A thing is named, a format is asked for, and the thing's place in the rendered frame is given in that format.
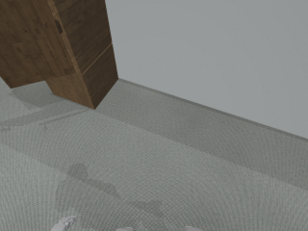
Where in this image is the left robot hand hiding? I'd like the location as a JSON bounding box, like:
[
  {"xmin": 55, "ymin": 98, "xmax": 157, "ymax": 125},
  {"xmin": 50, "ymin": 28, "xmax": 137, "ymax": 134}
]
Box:
[{"xmin": 50, "ymin": 216, "xmax": 77, "ymax": 231}]

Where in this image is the cupboard door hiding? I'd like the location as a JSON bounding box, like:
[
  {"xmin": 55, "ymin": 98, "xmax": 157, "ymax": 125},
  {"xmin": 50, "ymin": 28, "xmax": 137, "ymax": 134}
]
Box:
[{"xmin": 0, "ymin": 0, "xmax": 76, "ymax": 89}]

